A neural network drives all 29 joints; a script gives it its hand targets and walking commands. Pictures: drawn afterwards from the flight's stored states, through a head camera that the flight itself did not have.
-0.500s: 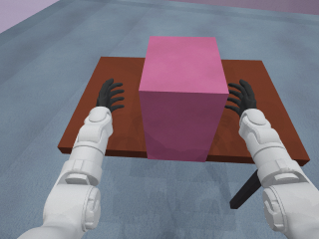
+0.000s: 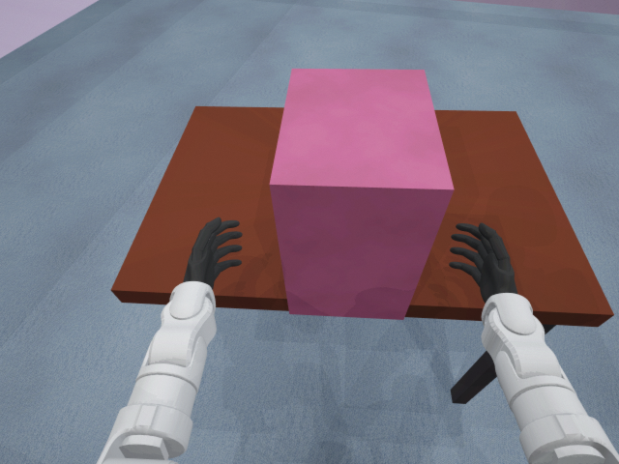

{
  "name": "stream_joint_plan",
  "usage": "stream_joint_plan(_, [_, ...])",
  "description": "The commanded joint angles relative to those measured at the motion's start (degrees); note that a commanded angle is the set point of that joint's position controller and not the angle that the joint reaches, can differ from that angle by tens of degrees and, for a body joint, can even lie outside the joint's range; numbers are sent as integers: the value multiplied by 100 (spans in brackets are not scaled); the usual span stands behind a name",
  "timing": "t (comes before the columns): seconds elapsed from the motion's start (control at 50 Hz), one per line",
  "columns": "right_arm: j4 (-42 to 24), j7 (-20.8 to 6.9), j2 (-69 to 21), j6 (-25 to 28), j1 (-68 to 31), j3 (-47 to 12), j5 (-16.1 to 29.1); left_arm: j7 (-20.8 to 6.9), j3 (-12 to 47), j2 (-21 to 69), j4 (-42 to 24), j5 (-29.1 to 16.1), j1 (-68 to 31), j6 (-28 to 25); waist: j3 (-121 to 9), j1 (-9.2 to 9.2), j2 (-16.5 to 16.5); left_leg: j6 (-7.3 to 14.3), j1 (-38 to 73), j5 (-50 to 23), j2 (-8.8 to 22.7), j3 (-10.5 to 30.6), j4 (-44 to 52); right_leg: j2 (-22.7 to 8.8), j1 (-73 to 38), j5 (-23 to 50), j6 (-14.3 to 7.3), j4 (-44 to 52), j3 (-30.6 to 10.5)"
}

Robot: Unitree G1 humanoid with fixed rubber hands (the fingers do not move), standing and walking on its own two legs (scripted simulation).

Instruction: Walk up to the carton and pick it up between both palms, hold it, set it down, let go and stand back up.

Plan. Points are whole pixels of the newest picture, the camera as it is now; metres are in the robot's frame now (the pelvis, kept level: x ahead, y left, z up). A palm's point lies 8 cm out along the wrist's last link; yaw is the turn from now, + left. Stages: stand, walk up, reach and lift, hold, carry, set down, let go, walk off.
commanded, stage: set down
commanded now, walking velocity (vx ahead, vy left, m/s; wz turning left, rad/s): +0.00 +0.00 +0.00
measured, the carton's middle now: (351, 202) +0.47 -0.05 +0.05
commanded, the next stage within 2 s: let go in 1.64 s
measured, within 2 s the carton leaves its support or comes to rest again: neither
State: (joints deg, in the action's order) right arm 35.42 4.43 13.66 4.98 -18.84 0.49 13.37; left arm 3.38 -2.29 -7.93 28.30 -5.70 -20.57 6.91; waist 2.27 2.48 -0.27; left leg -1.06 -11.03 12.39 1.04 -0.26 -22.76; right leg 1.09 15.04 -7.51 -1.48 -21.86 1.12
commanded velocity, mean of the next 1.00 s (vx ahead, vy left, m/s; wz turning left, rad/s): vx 0.00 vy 0.00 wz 0.00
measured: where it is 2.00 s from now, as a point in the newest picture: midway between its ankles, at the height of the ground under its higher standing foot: outside the picture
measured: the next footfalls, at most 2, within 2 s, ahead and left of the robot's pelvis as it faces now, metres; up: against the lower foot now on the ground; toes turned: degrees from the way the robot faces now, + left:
none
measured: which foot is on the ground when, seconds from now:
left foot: down 0.00-1.00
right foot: down 0.00-1.00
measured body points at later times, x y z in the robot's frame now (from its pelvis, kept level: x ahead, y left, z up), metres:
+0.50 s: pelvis +0.01 +0.01 +0.00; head +0.04 +0.01 +0.45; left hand +0.29 +0.18 -0.02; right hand +0.28 -0.22 -0.02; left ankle +0.00 +0.13 -0.74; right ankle +0.04 -0.10 -0.74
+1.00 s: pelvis +0.00 +0.01 +0.00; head +0.02 +0.01 +0.45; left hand +0.24 +0.21 -0.05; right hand +0.24 -0.23 -0.05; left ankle +0.00 +0.13 -0.74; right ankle +0.04 -0.10 -0.74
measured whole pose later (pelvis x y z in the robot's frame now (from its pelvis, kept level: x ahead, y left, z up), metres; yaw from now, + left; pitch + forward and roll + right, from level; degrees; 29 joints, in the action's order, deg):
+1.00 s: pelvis +0.00 +0.01 +0.00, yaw +0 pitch -5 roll +0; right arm 34.6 -1.6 13.5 6.4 1.3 2.4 6.8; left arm 4.4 2.3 -8.6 25.0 -4.3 2.2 6.7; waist 7.3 0.1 -0.2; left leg -0.2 -3.8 13.0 0.3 -0.4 -21.8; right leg 0.7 7.5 -8.0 -0.6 -20.5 0.3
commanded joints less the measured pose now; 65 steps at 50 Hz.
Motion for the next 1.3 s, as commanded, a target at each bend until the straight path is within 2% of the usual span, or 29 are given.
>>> stream_joint_plan(0.0, [-1156,-99,739,480,-1109,204,-32,13,-4,-551,-1058,-56,-1203,-624,-2278,-64,-98,-48,-220,-892,-260,-153,446,75,-2080,1615,235,-16,-116])
stream_joint_plan(0.02, [-1231,-117,759,490,-1245,256,-43,32,43,-598,-1090,-117,-1337,-694,-2277,-64,-84,-41,-272,-785,-255,-156,461,63,-2015,1478,231,-3,-134])
stream_joint_plan(0.08, [-1161,-172,606,622,-505,184,-36,47,119,-496,-1023,-115,-560,-956,-2018,-109,-136,-30,-179,-852,-239,-140,484,47,-2059,1509,221,41,-173])
stream_joint_plan(0.1, [-1280,-173,661,656,-753,232,-49,55,153,-584,-1091,-174,-814,-1047,-2097,-102,-89,-28,-258,-790,-242,-138,479,26,-2012,1447,223,39,-195])
stream_joint_plan(0.16, [-1098,-228,559,734,-190,189,-95,71,223,-467,-883,-152,-157,-1242,-1835,-129,-152,-12,-279,-734,-231,-124,500,10,-2082,1381,196,48,-242])
stream_joint_plan(0.18, [-1260,-228,607,771,-436,263,-107,81,250,-549,-1048,-219,-417,-1314,-1953,-117,-113,-16,-325,-688,-229,-122,497,0,-2034,1350,196,40,-244])
stream_joint_plan(0.2, [-1133,-241,566,800,-88,217,-118,88,273,-462,-950,-175,-20,-1356,-1812,-119,-127,-24,-305,-731,-222,-107,493,5,-2090,1402,181,29,-261])
stream_joint_plan(0.3, [-1214,-264,632,909,9,291,-209,109,371,-511,-1127,-192,184,-1459,-1846,-102,-121,-50,-333,-804,-216,-96,430,7,-2130,1514,163,-30,-273])
stream_joint_plan(0.34, [-1093,-286,655,904,97,295,-242,114,407,-461,-1101,-152,308,-1400,-1763,-96,-99,-73,-333,-820,-212,-88,419,19,-2116,1510,145,-40,-258])
stream_joint_plan(0.38, [-1258,-305,693,938,126,337,-243,149,427,-503,-1315,-198,354,-1392,-1824,-104,-117,-83,-334,-848,-205,-84,399,17,-2135,1543,149,-71,-253])
stream_joint_plan(0.42, [-904,-338,666,892,492,257,-291,138,470,-380,-1070,-83,784,-1271,-1593,-86,-118,-98,-234,-928,-202,-77,403,36,-2137,1577,113,-48,-232])
stream_joint_plan(0.44, [-1148,-346,713,903,324,329,-268,150,428,-473,-1384,-146,570,-1254,-1773,-109,-110,-108,-185,-986,-194,-76,398,38,-2146,1587,121,-54,-207])
stream_joint_plan(0.52, [-899,-418,766,822,509,302,-283,177,472,-391,-1259,-64,826,-1037,-1453,-113,-79,-134,-85,-1035,-172,-79,417,63,-2051,1411,80,13,-171])
stream_joint_plan(0.54, [-1092,-433,763,829,457,326,-259,196,444,-433,-1449,-122,741,-1024,-1534,-143,-103,-131,-89,-1052,-169,-93,422,65,-2086,1393,87,11,-159])
stream_joint_plan(0.56, [-839,-451,754,791,676,275,-296,188,481,-333,-1217,-38,1018,-936,-1311,-122,-105,-133,-61,-1055,-166,-92,445,70,-2071,1377,64,38,-154])
stream_joint_plan(0.62, [-756,-493,779,702,801,284,-337,182,456,-302,-1207,36,1145,-733,-1140,-157,-90,-144,18,-1072,-158,-104,501,69,-2090,1280,50,110,-134])
stream_joint_plan(0.64, [-955,-497,822,692,594,347,-344,191,426,-406,-1390,-19,898,-706,-1246,-175,-74,-141,5,-1047,-157,-120,515,60,-2085,1231,61,113,-122])
stream_joint_plan(0.66, [-797,-511,804,650,729,319,-370,190,457,-345,-1227,28,1062,-632,-1059,-153,-76,-144,-9,-1004,-158,-126,529,59,-2070,1185,46,138,-124])
stream_joint_plan(0.72, [-963,-538,830,570,766,378,-420,192,385,-387,-1378,51,1058,-478,-1002,-202,-60,-149,-10,-966,-155,-159,578,45,-2098,1083,45,176,-114])
stream_joint_plan(0.78, [-845,-566,827,450,911,382,-513,179,360,-394,-1204,132,1207,-317,-786,-210,-49,-146,-75,-850,-162,-184,619,23,-2105,948,37,219,-123])
stream_joint_plan(0.86, [-1092,-582,819,396,1028,436,-595,143,276,-524,-1367,124,1270,-261,-882,-265,-65,-140,-127,-830,-175,-221,628,-18,-2181,939,53,206,-145])
stream_joint_plan(0.88, [-878,-590,813,350,1118,419,-653,125,309,-471,-1137,176,1387,-208,-739,-233,-61,-147,-150,-763,-174,-227,629,-19,-2139,870,42,217,-146])
stream_joint_plan(0.96, [-1091,-599,770,320,1254,480,-720,80,228,-611,-1280,146,1473,-220,-838,-286,-83,-133,-272,-636,-174,-258,631,-52,-2202,729,57,187,-177])
stream_joint_plan(0.98, [-920,-601,751,289,1317,470,-761,60,261,-566,-1096,185,1556,-191,-706,-251,-70,-138,-323,-530,-174,-266,633,-56,-2158,638,43,193,-183])
stream_joint_plan(1.0, [-1186,-598,761,306,1267,520,-754,67,212,-670,-1351,116,1464,-231,-892,-292,-73,-131,-349,-512,-166,-265,631,-66,-2208,617,57,163,-186])
stream_joint_plan(1.02, [-932,-600,719,281,1408,498,-816,42,266,-598,-1056,182,1648,-196,-704,-247,-79,-131,-410,-437,-169,-274,618,-69,-2163,551,49,169,-198])
stream_joint_plan(1.04, [-1145,-592,710,303,1416,529,-805,37,208,-677,-1280,141,1618,-225,-848,-287,-89,-128,-409,-430,-162,-271,620,-80,-2209,548,58,150,-200])
stream_joint_plan(1.06, [-945,-592,684,293,1510,525,-850,17,245,-641,-1081,183,1702,-212,-715,-254,-73,-134,-447,-384,-164,-278,605,-78,-2138,483,52,146,-199])
stream_joint_plan(1.28, [-739,-578,466,408,1690,582,-1087,-66,131,-827,-829,237,1808,-260,-581,-286,-49,-113,-797,165,-109,-315,566,-64,-2020,-200,52,26,-169])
